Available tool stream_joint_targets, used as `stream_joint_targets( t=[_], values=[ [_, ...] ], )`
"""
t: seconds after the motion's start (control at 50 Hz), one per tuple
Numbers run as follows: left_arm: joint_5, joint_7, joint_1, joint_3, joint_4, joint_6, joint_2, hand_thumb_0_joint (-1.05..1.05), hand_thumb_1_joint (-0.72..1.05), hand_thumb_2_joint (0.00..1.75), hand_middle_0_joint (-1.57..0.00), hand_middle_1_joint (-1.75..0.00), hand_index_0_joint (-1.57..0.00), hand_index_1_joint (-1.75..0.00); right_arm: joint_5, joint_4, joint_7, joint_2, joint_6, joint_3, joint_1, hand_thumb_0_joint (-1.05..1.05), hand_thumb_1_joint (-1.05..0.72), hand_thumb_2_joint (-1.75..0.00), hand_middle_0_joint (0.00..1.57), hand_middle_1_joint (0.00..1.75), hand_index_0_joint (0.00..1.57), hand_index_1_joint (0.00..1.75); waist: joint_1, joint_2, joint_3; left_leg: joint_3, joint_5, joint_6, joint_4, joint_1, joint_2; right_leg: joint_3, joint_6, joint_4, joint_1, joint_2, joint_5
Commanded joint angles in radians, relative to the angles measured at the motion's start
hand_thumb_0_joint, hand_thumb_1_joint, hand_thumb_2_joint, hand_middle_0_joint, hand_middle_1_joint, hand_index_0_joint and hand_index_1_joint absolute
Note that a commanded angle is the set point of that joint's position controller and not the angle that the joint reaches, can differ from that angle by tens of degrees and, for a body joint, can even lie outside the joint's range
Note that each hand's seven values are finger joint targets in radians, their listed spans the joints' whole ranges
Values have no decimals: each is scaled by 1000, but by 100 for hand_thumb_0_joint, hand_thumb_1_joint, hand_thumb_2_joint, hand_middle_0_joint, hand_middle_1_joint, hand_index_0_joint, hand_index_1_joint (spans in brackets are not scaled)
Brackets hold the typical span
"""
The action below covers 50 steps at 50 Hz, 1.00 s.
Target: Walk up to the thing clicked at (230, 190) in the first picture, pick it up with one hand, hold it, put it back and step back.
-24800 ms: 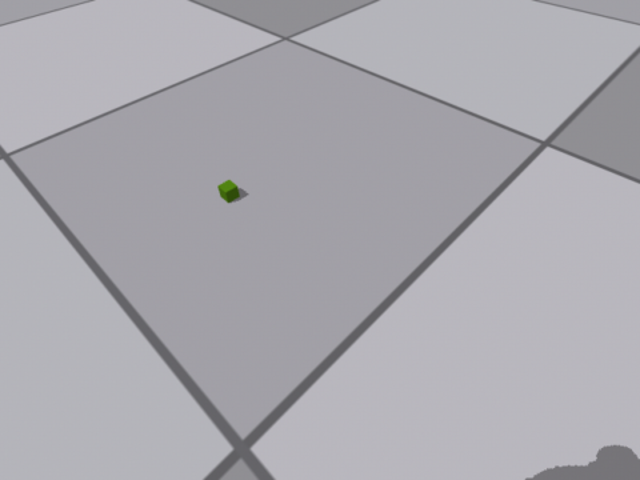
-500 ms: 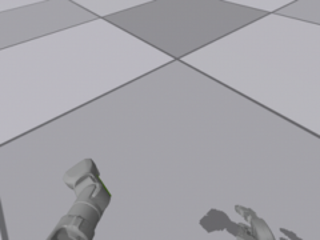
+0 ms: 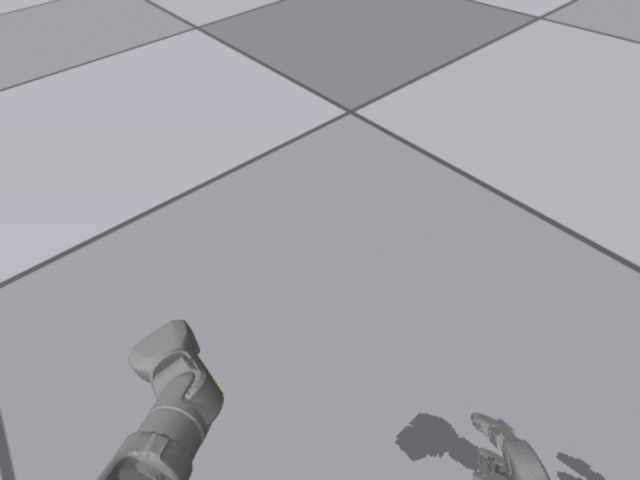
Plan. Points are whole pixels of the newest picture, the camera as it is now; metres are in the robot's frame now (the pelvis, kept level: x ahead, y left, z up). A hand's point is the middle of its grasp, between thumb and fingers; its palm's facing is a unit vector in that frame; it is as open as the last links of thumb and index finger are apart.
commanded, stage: crouch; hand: left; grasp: from above
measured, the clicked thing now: (187, 383) +0.30 +0.22 -0.09
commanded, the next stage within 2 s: lower in 1.86 s
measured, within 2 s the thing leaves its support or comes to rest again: neither
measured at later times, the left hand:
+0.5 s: hand (220, 395) +0.34 +0.22 -0.25, palm faces -0.33 -0.24 -0.91, open 9.2 cm
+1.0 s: hand (241, 411) +0.38 +0.23 -0.46, palm faces -0.31 -0.29 -0.90, open 9.2 cm
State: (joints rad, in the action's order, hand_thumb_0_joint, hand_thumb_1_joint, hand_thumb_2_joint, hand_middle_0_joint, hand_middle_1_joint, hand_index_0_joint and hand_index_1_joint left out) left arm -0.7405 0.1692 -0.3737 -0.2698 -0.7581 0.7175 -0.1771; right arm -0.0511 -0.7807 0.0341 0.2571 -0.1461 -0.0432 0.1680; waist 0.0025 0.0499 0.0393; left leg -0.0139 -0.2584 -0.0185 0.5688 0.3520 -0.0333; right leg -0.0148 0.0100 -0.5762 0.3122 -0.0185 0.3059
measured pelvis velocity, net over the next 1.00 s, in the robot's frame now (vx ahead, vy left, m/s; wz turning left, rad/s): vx -0.07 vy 0.01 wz -0.10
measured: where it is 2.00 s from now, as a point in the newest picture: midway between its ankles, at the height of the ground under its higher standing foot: outside the picture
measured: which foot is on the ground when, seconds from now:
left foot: down 0.00-1.00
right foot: down 0.00-1.00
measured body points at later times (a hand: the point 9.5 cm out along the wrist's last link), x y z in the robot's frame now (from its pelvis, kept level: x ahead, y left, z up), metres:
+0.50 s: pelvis -0.03 +0.00 -0.12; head +0.10 +0.02 +0.30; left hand +0.35 +0.23 -0.20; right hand +0.02 -0.27 -0.25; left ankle +0.02 +0.13 -0.73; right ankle -0.01 -0.12 -0.73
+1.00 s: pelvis -0.07 +0.01 -0.31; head +0.14 +0.02 +0.08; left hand +0.39 +0.24 -0.41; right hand -0.03 -0.25 -0.45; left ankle +0.02 +0.13 -0.73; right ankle -0.01 -0.12 -0.73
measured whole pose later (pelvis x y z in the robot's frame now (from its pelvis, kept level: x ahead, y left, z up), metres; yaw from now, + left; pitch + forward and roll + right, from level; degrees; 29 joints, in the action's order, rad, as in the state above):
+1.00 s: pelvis -0.07 +0.01 -0.31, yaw -5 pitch +37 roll -5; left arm -0.82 0.53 -0.93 0.17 -1.43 0.32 -0.43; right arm 0.11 -0.87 0.15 0.22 -0.20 -0.01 0.14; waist 0.19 0.06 0.18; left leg 0.09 -0.65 -0.02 2.00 2.01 -0.08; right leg -0.04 0.01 -1.97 1.93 0.03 0.69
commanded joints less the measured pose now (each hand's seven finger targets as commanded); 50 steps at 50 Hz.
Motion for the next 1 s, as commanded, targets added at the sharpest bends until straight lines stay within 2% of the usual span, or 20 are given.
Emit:
stream_joint_targets(
  t=[0.0, 0.08, 0.1, 0.14, 0.18, 0.24, 0.3, 0.34, 0.36, 0.4, 0.44, 0.56, 0.64, 0.68, 0.76, 0.8, 0.86, 0.92, 0.96, 0.98],
  values=[
    [-57, 86, -369, 56, 111, -29, -163, 0, 85, 44, -120, -39, -122, -37, 5, 118, -5, 117, -58, 51, -57, 0, -87, -89, 20, 30, 20, 30, 11, -76, 221, -21, 165, 30, -41, -89, 44, 1, -4, 81, -25, 29, -211],
    [-61, 139, -405, 57, -15, -62, -124, 0, 84, 43, -119, -41, -121, -38, 8, 86, 3, 122, -56, 61, -13, 0, -87, -89, 20, 30, 20, 30, 42, -88, 222, -21, 162, 26, -9, -62, 41, 6, -7, 54, 24, 30, -216],
    [-58, 158, -437, 74, -38, -77, -147, 0, 86, 43, -118, -43, -121, -40, 10, 79, 5, 129, -59, 67, 9, 0, -87, -89, 20, 30, 20, 30, 42, -86, 229, -20, 149, 24, 3, -40, 38, 5, -11, 37, 37, 33, -194],
    [-53, 190, -463, 80, -100, -105, -124, 0, 87, 44, -119, -44, -122, -41, 13, 62, 9, 128, -58, 72, 39, 0, -87, -89, 20, 30, 20, 30, 64, -82, 227, -26, 135, 22, 54, 13, 38, 13, -11, 1, 94, 28, -194],
    [-61, 229, -498, 101, -141, -141, -133, 0, 87, 42, -118, -45, -122, -41, 20, 49, 15, 130, -57, 82, 62, 0, -87, -89, 20, 30, 20, 30, 67, -62, 255, -29, 121, 16, 119, 81, 36, 17, -16, -65, 156, 27, -179],
    [-81, 293, -532, 131, -243, -194, -116, 0, 89, 46, -121, -45, -124, -43, 41, 37, 27, 132, -56, 98, 85, 0, -88, -89, 20, 30, 20, 30, 85, -37, 323, -22, 123, 6, 271, 198, 22, 9, -30, -234, 319, 35, -168],
    [-96, 369, -593, 176, -326, -238, -136, 0, 90, 46, -123, -45, -126, -42, 66, 30, 44, 136, -54, 113, 102, 0, -88, -89, 20, 30, 20, 30, 92, -18, 398, -15, 99, -1, 432, 367, 15, 2, -38, -394, 481, 43, -152],
    [-88, 410, -649, 213, -363, -253, -172, 0, 87, 51, -122, -45, -124, -44, 73, 32, 53, 142, -51, 118, 111, 0, -88, -89, 20, 30, 20, 30, 93, 22, 482, -10, 68, -7, 518, 443, 11, -6, -44, -481, 578, 49, -119],
    [-82, 425, -681, 213, -376, -258, -160, 0, 86, 53, -122, -47, -123, -45, 78, 30, 57, 142, -49, 117, 108, 0, -88, -89, 20, 30, 20, 30, 105, 31, 512, -7, 43, -4, 556, 498, 14, -9, -45, -515, 614, 49, -102],
    [-71, 455, -734, 258, -409, -262, -226, 0, 84, 53, -121, -46, -122, -45, 86, 19, 65, 153, -49, 117, 105, 0, -88, -89, 20, 30, 20, 30, 101, 42, 593, 1, 38, 1, 625, 564, 9, -16, -45, -578, 674, 57, -93],
    [-45, 471, -794, 277, -432, -260, -230, 0, 82, 60, -121, -47, -121, -48, 97, 9, 74, 161, -52, 118, 107, 0, -88, -89, 20, 30, 20, 30, 121, 71, 676, 7, 49, 4, 696, 612, 5, -25, -47, -645, 744, 62, -108],
    [-22, 487, -875, 359, -526, -263, -341, 0, 81, 61, -121, -51, -121, -51, 117, -30, 84, 163, -55, 116, 110, 0, -89, -90, 20, 30, 20, 30, 134, 105, 763, 10, -80, 3, 832, 802, -1, -47, -47, -785, 884, 71, 13],
    [-18, 453, -887, 390, -547, -292, -406, 0, 81, 53, -122, -46, -122, -45, 131, -45, 91, 148, -57, 109, 110, 0, -90, -90, 20, 30, 20, 30, 154, 103, 776, 10, -141, 15, 946, 942, -6, -43, -39, -861, 955, 72, 65],
    [-43, 437, -912, 401, -538, -316, -451, 0, 78, 50, -121, -43, -121, -43, 136, -45, 93, 145, -59, 102, 109, 0, -90, -90, 20, 30, 20, 30, 166, 111, 777, 19, -174, 22, 1000, 1005, -9, -48, -40, -912, 1021, 72, 101],
    [-82, 405, -911, 389, -536, -372, -449, 0, 70, 45, -114, -43, -115, -42, 143, -49, 97, 142, -64, 100, 123, 0, -90, -90, 20, 30, 20, 30, 191, 117, 797, 35, -204, 28, 1098, 1068, -13, -64, -39, -998, 1133, 70, 134],
    [-93, 399, -910, 402, -514, -391, -478, 0, 67, 44, -112, -41, -113, -40, 147, -47, 99, 154, -68, 96, 130, 0, -90, -90, 20, 30, 20, 30, 182, 160, 818, 46, -200, 21, 1119, 1056, -16, -77, -43, -1050, 1190, 66, 140],
    [-107, 404, -977, 401, -462, -403, -480, 0, 62, 45, -108, -44, -109, -43, 150, -57, 98, 172, -70, 104, 143, 0, -90, -90, 20, 30, 20, 30, 199, 214, 849, 59, -198, 14, 1160, 1038, -22, -91, -46, -1100, 1278, 67, 138],
    [-117, 419, -977, 429, -484, -402, -525, 0, 59, 44, -107, -41, -108, -40, 154, -68, 103, 184, -74, 101, 159, 0, -90, -90, 20, 30, 20, 30, 198, 205, 860, 52, -186, 18, 1212, 1101, -20, -90, -42, -1143, 1299, 67, 119],
    [-116, 414, -975, 421, -510, -401, -504, 0, 57, 47, -107, -40, -107, -40, 159, -72, 106, 179, -76, 97, 159, 0, -91, -90, 20, 30, 20, 30, 207, 196, 861, 53, -172, 18, 1243, 1115, -21, -93, -41, -1172, 1311, 67, 102],
    [-123, 414, -985, 428, -513, -401, -523, 0, 56, 47, -106, -40, -106, -41, 160, -75, 108, 180, -77, 91, 170, 0, -91, -90, 20, 30, 20, 30, 204, 202, 856, 52, -163, 17, 1256, 1129, -21, -92, -43, -1187, 1319, 68, 93]
  ],
)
